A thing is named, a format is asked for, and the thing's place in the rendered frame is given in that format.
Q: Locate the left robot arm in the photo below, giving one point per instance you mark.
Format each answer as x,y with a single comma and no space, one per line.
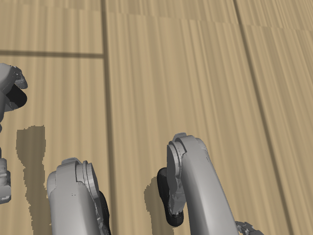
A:
5,178

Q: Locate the right robot hand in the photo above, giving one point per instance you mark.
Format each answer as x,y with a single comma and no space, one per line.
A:
247,229

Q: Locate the left robot foot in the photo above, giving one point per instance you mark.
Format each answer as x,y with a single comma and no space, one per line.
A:
105,213

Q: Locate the right robot foot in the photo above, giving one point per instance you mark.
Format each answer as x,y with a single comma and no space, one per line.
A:
163,188

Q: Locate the left robot hand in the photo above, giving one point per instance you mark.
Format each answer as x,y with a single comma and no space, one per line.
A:
8,76

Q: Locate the can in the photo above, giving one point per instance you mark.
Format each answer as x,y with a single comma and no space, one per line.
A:
16,95

